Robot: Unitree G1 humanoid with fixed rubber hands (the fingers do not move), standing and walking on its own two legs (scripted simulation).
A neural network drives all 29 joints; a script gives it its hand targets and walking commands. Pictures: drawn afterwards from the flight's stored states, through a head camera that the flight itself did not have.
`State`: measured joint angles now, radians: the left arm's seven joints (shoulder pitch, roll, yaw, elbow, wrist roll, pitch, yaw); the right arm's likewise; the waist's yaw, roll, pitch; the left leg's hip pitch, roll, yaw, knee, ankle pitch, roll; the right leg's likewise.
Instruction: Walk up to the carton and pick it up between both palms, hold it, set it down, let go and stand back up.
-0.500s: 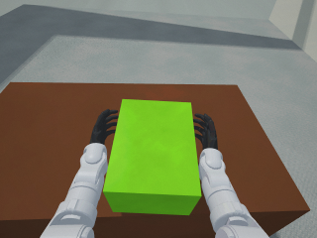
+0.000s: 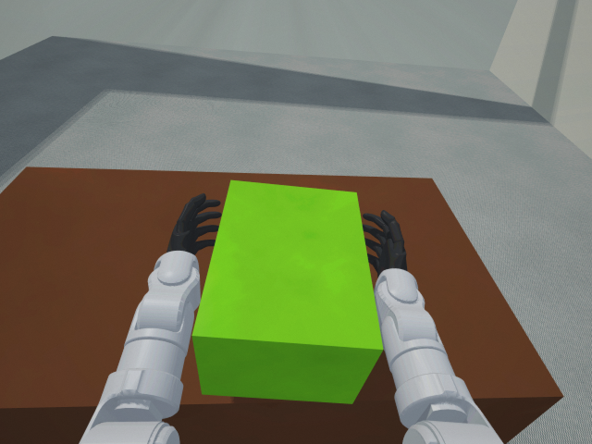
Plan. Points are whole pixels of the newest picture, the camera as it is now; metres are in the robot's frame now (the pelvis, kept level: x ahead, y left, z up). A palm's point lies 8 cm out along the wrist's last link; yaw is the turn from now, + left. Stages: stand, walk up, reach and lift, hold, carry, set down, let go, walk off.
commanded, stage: reach and lift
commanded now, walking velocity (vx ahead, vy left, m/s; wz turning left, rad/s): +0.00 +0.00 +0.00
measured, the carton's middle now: (286, 283) +0.34 +0.02 +0.07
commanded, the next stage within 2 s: hold in 1.30 s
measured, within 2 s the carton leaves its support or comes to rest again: neither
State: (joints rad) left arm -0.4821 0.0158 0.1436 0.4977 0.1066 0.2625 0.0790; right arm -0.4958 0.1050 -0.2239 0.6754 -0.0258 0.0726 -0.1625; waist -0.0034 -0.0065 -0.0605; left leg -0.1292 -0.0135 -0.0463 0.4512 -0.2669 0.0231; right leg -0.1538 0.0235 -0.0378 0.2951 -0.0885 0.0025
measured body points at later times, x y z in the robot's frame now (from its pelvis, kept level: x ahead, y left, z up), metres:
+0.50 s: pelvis +0.00 +0.00 +0.00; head -0.05 +0.02 +0.45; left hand +0.37 +0.15 +0.15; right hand +0.37 -0.14 +0.13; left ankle -0.01 +0.10 -0.74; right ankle +0.05 -0.12 -0.74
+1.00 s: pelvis +0.00 +0.00 +0.00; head -0.06 +0.02 +0.45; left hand +0.36 +0.16 +0.17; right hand +0.36 -0.14 +0.14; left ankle -0.01 +0.10 -0.74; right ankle +0.05 -0.12 -0.74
